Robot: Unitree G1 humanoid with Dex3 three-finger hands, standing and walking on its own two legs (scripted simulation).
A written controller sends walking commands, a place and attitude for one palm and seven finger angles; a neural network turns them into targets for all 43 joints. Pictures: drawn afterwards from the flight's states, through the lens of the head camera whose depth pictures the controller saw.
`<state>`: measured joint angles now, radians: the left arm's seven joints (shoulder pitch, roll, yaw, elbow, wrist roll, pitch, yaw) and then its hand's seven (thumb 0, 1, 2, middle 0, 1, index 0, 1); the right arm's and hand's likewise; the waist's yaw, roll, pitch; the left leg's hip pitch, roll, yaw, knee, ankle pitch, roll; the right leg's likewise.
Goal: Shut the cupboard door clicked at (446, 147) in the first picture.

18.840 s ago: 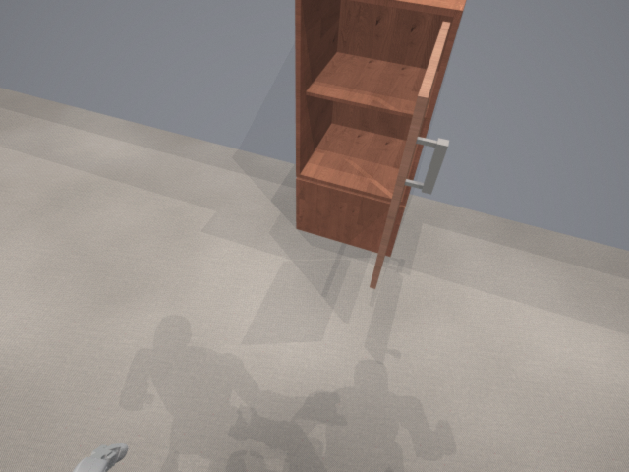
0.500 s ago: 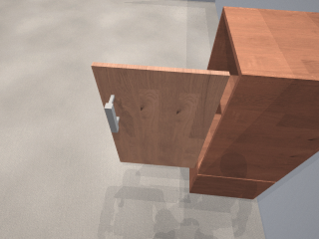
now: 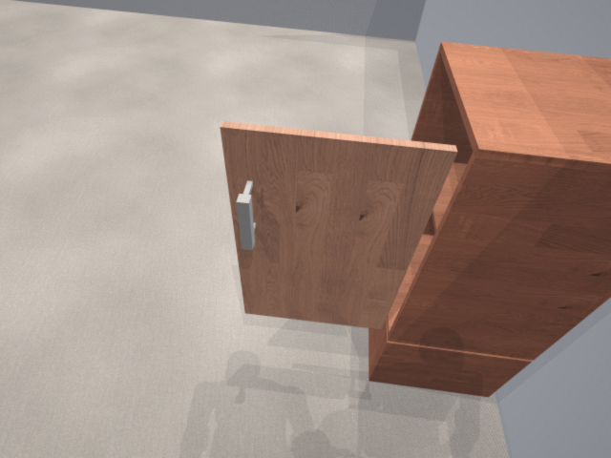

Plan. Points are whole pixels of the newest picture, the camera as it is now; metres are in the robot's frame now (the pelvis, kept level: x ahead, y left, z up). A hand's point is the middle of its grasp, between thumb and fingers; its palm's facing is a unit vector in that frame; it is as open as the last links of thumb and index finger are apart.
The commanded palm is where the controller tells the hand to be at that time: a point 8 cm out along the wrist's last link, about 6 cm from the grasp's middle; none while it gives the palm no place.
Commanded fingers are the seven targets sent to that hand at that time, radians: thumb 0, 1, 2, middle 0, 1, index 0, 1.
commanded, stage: come to a stop and stand still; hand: left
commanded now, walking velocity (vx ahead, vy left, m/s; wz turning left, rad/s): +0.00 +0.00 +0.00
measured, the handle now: (248, 215) +0.53 +0.14 -0.03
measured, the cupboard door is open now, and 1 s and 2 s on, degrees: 91 91 91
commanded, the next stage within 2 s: look again from close up in 0.50 s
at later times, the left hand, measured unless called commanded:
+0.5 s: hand out of the picture +0.00 +0.15 -0.18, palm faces +0.02 -0.99 -0.13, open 7.3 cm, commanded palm none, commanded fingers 0.00 0.90 0.90 -0.20 -0.30 -0.20 -0.30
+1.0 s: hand out of the picture +0.00 +0.15 -0.18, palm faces +0.02 -0.99 -0.14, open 7.3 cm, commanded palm none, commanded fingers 0.00 0.90 0.90 -0.20 -0.30 -0.20 -0.30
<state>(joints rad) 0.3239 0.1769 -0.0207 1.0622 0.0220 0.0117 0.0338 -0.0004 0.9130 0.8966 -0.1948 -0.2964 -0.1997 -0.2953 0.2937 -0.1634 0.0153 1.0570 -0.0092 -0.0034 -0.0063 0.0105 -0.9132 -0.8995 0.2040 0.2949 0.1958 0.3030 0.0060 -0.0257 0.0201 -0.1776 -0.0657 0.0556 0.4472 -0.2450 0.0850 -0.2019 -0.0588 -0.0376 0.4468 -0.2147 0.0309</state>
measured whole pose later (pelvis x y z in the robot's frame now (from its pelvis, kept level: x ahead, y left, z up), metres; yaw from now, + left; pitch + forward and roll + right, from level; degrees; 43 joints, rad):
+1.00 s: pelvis +0.02 +0.00 +0.00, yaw +0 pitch -2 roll +0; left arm 0.32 0.14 -0.02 1.11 0.01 0.00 0.05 0.00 0.91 0.90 -0.19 -0.30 -0.20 -0.30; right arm 0.29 -0.12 0.02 1.15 0.00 -0.03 -0.03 0.01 -0.91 -0.90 0.20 0.29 0.20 0.30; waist 0.01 -0.04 0.05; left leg -0.12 -0.06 0.06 0.41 -0.26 0.08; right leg -0.15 -0.05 -0.03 0.41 -0.23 0.04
